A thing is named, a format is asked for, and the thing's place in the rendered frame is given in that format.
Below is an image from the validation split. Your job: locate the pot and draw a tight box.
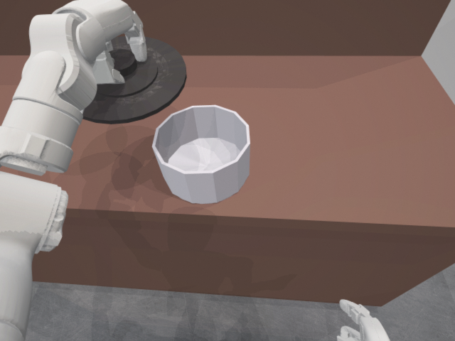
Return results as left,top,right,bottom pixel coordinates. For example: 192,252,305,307
152,105,250,204

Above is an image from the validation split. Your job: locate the table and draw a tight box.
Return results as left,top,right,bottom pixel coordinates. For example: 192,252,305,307
0,0,455,307

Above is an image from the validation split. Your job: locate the left robot forearm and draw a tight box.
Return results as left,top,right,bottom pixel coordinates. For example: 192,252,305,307
0,6,106,175

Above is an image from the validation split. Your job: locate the left robot upper arm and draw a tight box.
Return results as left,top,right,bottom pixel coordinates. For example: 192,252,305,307
0,171,68,341

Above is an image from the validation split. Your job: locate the lid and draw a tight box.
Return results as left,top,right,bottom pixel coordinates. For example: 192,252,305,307
82,36,187,124

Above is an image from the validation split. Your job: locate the knob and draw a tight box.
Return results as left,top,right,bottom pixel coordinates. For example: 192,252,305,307
109,49,137,77

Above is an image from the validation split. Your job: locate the robot left hand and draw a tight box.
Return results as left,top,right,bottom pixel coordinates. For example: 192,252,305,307
64,0,147,85

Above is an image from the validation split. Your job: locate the robot right hand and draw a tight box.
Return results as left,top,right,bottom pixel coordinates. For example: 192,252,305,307
337,299,390,341

